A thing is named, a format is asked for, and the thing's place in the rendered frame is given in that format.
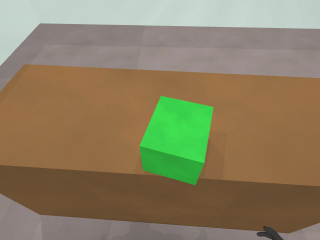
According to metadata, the carton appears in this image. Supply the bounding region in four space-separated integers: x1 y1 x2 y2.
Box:
139 96 214 185

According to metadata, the robot right hand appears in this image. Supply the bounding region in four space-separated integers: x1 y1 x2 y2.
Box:
257 226 283 240

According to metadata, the pedestal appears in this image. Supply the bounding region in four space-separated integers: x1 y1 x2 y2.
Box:
0 64 320 234

